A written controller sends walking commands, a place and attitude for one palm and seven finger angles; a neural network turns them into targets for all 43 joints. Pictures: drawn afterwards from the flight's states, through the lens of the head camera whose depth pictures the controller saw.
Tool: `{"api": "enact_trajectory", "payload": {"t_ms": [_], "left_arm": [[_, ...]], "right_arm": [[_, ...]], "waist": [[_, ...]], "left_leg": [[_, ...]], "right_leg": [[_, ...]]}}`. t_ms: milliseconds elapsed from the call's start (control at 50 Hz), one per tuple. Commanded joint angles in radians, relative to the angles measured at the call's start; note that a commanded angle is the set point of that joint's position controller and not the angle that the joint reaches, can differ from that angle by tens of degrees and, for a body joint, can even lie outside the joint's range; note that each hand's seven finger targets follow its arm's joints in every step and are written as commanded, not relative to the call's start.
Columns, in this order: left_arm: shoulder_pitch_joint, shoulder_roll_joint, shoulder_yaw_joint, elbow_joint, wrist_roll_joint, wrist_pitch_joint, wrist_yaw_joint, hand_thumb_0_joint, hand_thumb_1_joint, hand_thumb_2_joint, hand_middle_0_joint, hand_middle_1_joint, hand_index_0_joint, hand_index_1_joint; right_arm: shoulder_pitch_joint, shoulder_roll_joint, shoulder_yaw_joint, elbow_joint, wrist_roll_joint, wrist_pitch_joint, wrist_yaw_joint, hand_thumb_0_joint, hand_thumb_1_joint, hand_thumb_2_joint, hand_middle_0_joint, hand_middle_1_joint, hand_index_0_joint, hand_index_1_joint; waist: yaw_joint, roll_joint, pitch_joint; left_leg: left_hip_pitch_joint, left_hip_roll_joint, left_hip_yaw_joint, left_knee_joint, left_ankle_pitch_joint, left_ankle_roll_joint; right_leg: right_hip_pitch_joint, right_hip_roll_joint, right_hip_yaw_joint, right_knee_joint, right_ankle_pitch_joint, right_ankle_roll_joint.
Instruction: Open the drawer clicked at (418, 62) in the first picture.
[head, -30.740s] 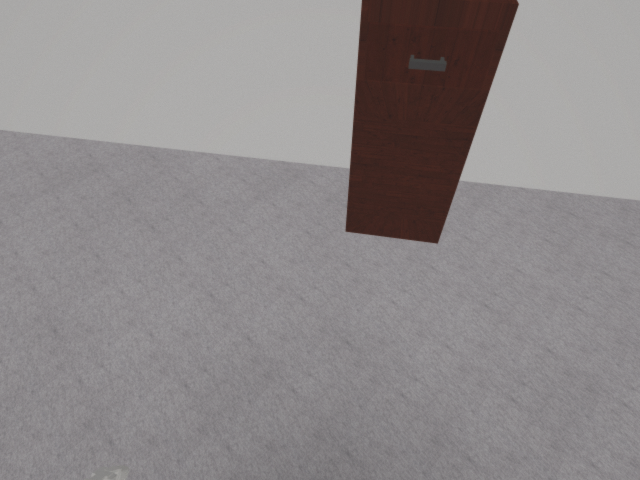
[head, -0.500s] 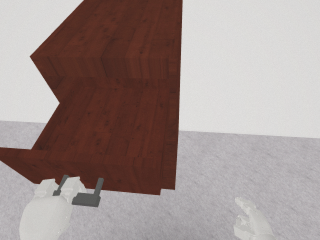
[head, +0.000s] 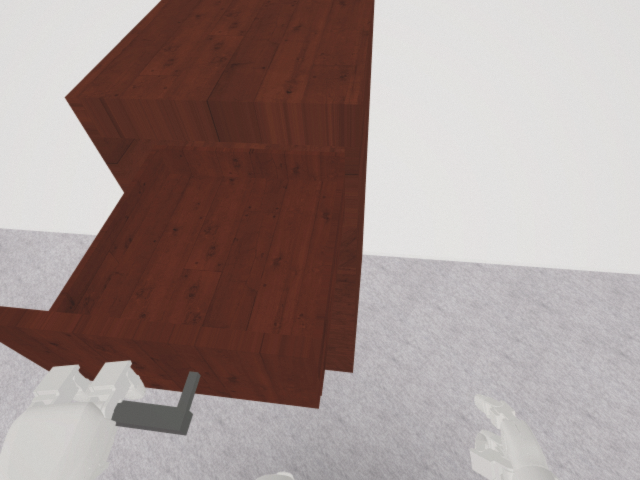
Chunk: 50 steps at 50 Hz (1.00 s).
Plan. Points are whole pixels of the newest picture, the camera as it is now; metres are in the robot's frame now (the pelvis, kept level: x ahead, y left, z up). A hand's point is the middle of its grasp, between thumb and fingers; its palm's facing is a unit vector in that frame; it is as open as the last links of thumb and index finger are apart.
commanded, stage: open the thumb to release the handle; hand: left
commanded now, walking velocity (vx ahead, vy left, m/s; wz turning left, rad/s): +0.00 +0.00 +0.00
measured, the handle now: (148, 396) +0.19 +0.22 +0.05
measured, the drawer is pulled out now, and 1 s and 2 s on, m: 0.30 0.30 0.30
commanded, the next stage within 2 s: lift the hand off the handle in 0.34 s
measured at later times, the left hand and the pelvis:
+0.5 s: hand (100, 452) +0.14 +0.26 +0.03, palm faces -0.02 -0.11 -0.99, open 13.4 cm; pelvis -0.01 +0.01 +0.00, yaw +0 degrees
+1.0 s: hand (98, 438) +0.15 +0.25 +0.05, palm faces -0.02 -0.10 -0.99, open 13.3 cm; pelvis +0.00 +0.01 +0.01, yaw +0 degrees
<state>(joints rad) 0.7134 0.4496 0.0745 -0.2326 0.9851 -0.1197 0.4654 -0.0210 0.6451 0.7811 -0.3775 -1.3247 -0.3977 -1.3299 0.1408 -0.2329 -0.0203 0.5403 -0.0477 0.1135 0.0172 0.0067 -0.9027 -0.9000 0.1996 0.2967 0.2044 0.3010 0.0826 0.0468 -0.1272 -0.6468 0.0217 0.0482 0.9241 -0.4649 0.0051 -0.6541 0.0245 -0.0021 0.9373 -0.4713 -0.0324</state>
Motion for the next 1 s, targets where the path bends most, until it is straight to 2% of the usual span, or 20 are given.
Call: {"api": "enact_trajectory", "payload": {"t_ms": [0, 40, 80, 220, 260, 280, 360, 400, 420, 460, 540, 560, 580, 720, 760, 780, 840, 880, 960, 980], "left_arm": [[0.029, 0.145, 0.142, -0.169, -0.035, 0.025, 0.008, 0.000, 0.270, 0.630, -0.355, -1.283, -0.355, -1.283], [0.010, 0.179, 0.176, -0.144, -0.017, 0.020, 0.008, 0.000, 0.130, 0.570, -0.345, -1.268, -0.345, -1.268], [0.034, 0.143, 0.139, -0.150, -0.012, 0.011, 0.005, 0.000, -0.010, 0.510, -0.335, -1.253, -0.335, -1.253], [0.018, 0.144, 0.144, -0.160, -0.013, -0.004, 0.008, 0.000, -0.500, 0.300, -0.300, -1.200, -0.300, -1.200], [0.016, 0.153, 0.155, -0.156, -0.014, -0.002, 0.012, 0.000, -0.500, 0.300, -0.300, -1.200, -0.300, -1.200], [0.045, 0.126, 0.131, -0.154, -0.013, -0.002, 0.011, 0.000, -0.500, 0.300, -0.300, -1.200, -0.300, -1.200], [0.029, 0.146, 0.143, -0.170, -0.011, 0.003, 0.017, 0.000, -0.500, 0.300, -0.300, -1.200, -0.300, -1.200], [0.013, 0.136, 0.126, -0.179, -0.008, 0.005, 0.016, 0.000, -0.500, 0.300, -0.300, -1.200, -0.300, -1.200], [0.015, 0.037, 0.016, -0.150, -0.005, 0.009, 0.006, 0.000, -0.500, 0.300, -0.300, -1.200, -0.300, -1.200], [-0.017, 0.092, 0.056, -0.173, -0.007, 0.009, 0.000, 0.000, -0.500, 0.300, -0.300, -1.200, -0.300, -1.200], [-0.021, 0.120, 0.065, -0.202, 0.031, 0.009, 0.020, 0.000, -0.500, 0.300, -0.300, -1.200, -0.300, -1.200], [-0.023, 0.098, 0.042, -0.210, 0.035, 0.012, 0.020, 0.000, -0.500, 0.300, -0.300, -1.200, -0.300, -1.200], [0.010, 0.072, 0.020, -0.199, 0.028, 0.018, 0.017, 0.000, -0.500, 0.300, -0.300, -1.200, -0.300, -1.200], [-0.037, 0.071, 0.008, -0.192, 0.022, 0.042, 0.003, 0.000, -0.500, 0.300, -0.300, -1.200, -0.300, -1.200], [-0.078, 0.126, 0.051, -0.254, 0.018, 0.043, 0.002, 0.000, -0.500, 0.300, -0.300, -1.200, -0.300, -1.200], [-0.065, 0.108, 0.036, -0.263, 0.013, 0.047, -0.001, 0.000, -0.500, 0.300, -0.300, -1.200, -0.300, -1.200], [-0.081, 0.149, 0.076, -0.297, -0.007, 0.050, -0.015, 0.000, -0.500, 0.300, -0.300, -1.200, -0.300, -1.200], [-0.079, 0.137, 0.072, -0.319, -0.018, 0.047, -0.024, 0.000, -0.500, 0.300, -0.300, -1.200, -0.300, -1.200], [-0.062, 0.150, 0.086, -0.370, -0.034, 0.044, -0.037, 0.000, -0.500, 0.300, -0.300, -1.200, -0.300, -1.200], [-0.035, 0.125, 0.065, -0.381, -0.041, 0.046, -0.043, 0.000, -0.500, 0.300, -0.300, -1.200, -0.300, -1.200]], "right_arm": [[-0.107, -0.102, -0.035, -0.161, 0.008, -0.055, -0.025, 0.000, -0.900, -0.900, 0.200, 0.300, 0.200, 0.300], [-0.109, -0.100, -0.031, -0.155, 0.008, -0.056, -0.032, 0.000, -0.900, -0.900, 0.200, 0.300, 0.200, 0.300], [-0.104, -0.095, -0.031, -0.158, 0.007, -0.063, -0.027, 0.000, -0.900, -0.900, 0.200, 0.300, 0.200, 0.300], [-0.104, -0.098, -0.036, -0.158, 0.006, -0.064, -0.020, 0.000, -0.900, -0.900, 0.200, 0.300, 0.200, 0.300], [-0.105, -0.099, -0.033, -0.159, 0.004, -0.064, -0.018, 0.000, -0.900, -0.900, 0.200, 0.300, 0.200, 0.300], [-0.101, -0.096, -0.037, -0.161, 0.006, -0.067, -0.018, 0.000, -0.900, -0.900, 0.200, 0.300, 0.200, 0.300], [-0.103, -0.099, -0.033, -0.168, 0.004, -0.065, -0.012, 0.000, -0.900, -0.900, 0.200, 0.300, 0.200, 0.300], [-0.102, -0.099, -0.033, -0.168, 0.004, -0.067, -0.011, 0.000, -0.900, -0.900, 0.200, 0.300, 0.200, 0.300], [-0.097, -0.092, -0.034, -0.165, -0.002, -0.072, -0.002, 0.000, -0.900, -0.900, 0.200, 0.300, 0.200, 0.300], [-0.095, -0.101, -0.034, -0.171, 0.001, -0.076, -0.001, 0.000, -0.900, -0.900, 0.200, 0.300, 0.200, 0.300], [-0.086, -0.099, -0.030, -0.180, -0.002, -0.082, 0.001, 0.000, -0.900, -0.900, 0.200, 0.300, 0.200, 0.300], [-0.085, -0.095, -0.026, -0.180, -0.006, -0.083, 0.007, 0.000, -0.900, -0.900, 0.200, 0.300, 0.200, 0.300], [-0.083, -0.091, -0.030, -0.180, 0.001, -0.085, 0.009, 0.000, -0.900, -0.900, 0.200, 0.300, 0.200, 0.300], [-0.086, -0.093, -0.026, -0.184, 0.007, -0.089, 0.003, 0.000, -0.900, -0.900, 0.200, 0.300, 0.200, 0.300], [-0.089, -0.097, -0.023, -0.189, 0.004, -0.089, 0.000, 0.000, -0.900, -0.900, 0.200, 0.300, 0.200, 0.300], [-0.087, -0.094, -0.024, -0.189, 0.008, -0.091, -0.004, 0.000, -0.900, -0.900, 0.200, 0.300, 0.200, 0.300], [-0.084, -0.097, -0.021, -0.186, 0.012, -0.096, -0.013, 0.000, -0.900, -0.900, 0.200, 0.300, 0.200, 0.300], [-0.087, -0.093, -0.021, -0.186, 0.013, -0.099, -0.016, 0.000, -0.900, -0.900, 0.200, 0.300, 0.200, 0.300], [-0.081, -0.095, -0.019, -0.187, 0.012, -0.107, -0.010, 0.000, -0.900, -0.900, 0.200, 0.300, 0.200, 0.300], [-0.083, -0.094, -0.022, -0.190, 0.015, -0.109, -0.010, 0.000, -0.900, -0.900, 0.200, 0.300, 0.200, 0.300]], "waist": [[-0.008, -0.064, -0.120], [-0.003, -0.060, -0.103], [0.003, -0.028, -0.109], [0.002, -0.020, -0.100], [-0.001, -0.044, -0.107], [0.003, -0.023, -0.107], [0.000, -0.036, -0.118], [-0.003, -0.011, -0.113], [-0.026, -0.031, -0.083], [-0.020, -0.052, -0.117], [-0.008, -0.004, -0.142], [-0.010, 0.002, -0.147], [-0.009, -0.005, -0.144], [-0.025, -0.040, -0.101], [-0.017, -0.020, -0.143], [-0.018, 0.008, -0.133], [-0.021, -0.004, -0.135], [-0.022, -0.002, -0.112], [-0.016, 0.020, -0.134], [-0.014, 0.028, -0.123]], "left_leg": [[0.150, -0.042, -0.033, -0.114, 0.221, 0.027], [0.141, -0.042, -0.032, -0.124, 0.201, 0.023], [0.156, -0.042, -0.028, -0.127, 0.213, 0.024], [0.165, -0.037, -0.034, -0.137, 0.208, 0.021], [0.161, -0.037, -0.036, -0.135, 0.206, 0.021], [0.166, -0.035, -0.033, -0.136, 0.216, 0.022], [0.168, -0.033, -0.037, -0.133, 0.213, 0.019], [0.172, -0.033, -0.038, -0.133, 0.206, 0.019], [0.164, -0.032, -0.042, -0.129, 0.205, 0.023], [0.167, -0.027, -0.047, -0.128, 0.205, 0.024], [0.193, -0.026, -0.049, -0.120, 0.246, 0.014], [0.201, -0.025, -0.050, -0.117, 0.257, 0.013], [0.196, -0.022, -0.049, -0.119, 0.263, 0.014], [0.175, -0.019, -0.054, -0.127, 0.215, 0.021], [0.206, -0.022, -0.053, -0.130, 0.218, 0.018], [0.210, -0.020, -0.050, -0.137, 0.220, 0.020], [0.230, -0.019, -0.053, -0.145, 0.240, 0.019], [0.239, -0.019, -0.049, -0.151, 0.244, 0.024], [0.280, -0.009, -0.056, -0.166, 0.301, 0.018], [0.279, -0.004, -0.056, -0.178, 0.311, 0.019]], "right_leg": [[0.070, 0.000, 0.045, -0.210, 0.309, -0.003], [0.073, 0.001, 0.055, -0.222, 0.285, -0.006], [0.071, -0.001, 0.045, -0.215, 0.289, -0.009], [0.049, 0.006, 0.032, -0.217, 0.247, -0.012], [0.046, 0.005, 0.035, -0.217, 0.245, -0.013], [0.053, 0.006, 0.027, -0.213, 0.258, -0.013], [0.035, 0.006, 0.030, -0.211, 0.233, -0.013], [0.020, 0.006, 0.024, -0.210, 0.212, -0.014], [-0.002, 0.008, 0.007, -0.202, 0.209, -0.013], [0.006, 0.008, 0.019, -0.203, 0.206, -0.013], [-0.011, 0.014, 0.029, -0.187, 0.208, -0.025], [-0.022, 0.013, 0.024, -0.179, 0.203, -0.025], [-0.008, 0.014, 0.008, -0.176, 0.211, -0.023], [-0.013, 0.013, -0.001, -0.191, 0.187, -0.018], [-0.005, 0.010, 0.029, -0.203, 0.181, -0.021], [0.013, 0.009, 0.013, -0.205, 0.188, -0.021], [0.030, 0.008, 0.030, -0.228, 0.204, -0.021], [0.042, 0.005, 0.026, -0.240, 0.221, -0.017], [0.051, 0.003, 0.029, -0.248, 0.232, -0.017], [0.071, 0.002, 0.014, -0.250, 0.239, -0.014]]}}
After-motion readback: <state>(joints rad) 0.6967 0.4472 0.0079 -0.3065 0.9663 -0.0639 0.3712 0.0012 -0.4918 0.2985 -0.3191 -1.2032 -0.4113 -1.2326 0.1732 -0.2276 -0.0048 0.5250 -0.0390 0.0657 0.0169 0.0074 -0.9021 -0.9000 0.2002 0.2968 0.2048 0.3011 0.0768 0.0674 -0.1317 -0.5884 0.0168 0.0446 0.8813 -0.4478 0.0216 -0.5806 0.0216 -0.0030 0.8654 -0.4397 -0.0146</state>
